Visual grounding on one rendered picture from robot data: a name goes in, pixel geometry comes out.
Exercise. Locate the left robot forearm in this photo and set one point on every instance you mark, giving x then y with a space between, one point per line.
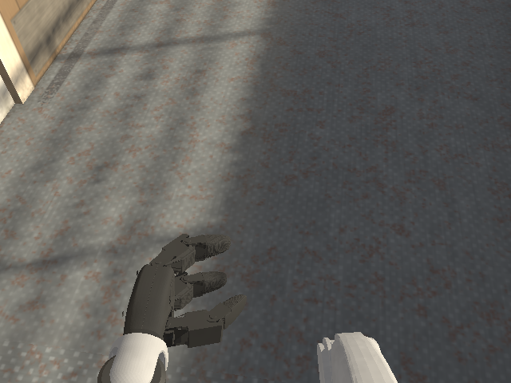
136 358

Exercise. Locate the robot right thigh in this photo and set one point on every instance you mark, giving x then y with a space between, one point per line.
352 358

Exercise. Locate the left robot hand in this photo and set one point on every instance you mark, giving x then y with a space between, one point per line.
157 293

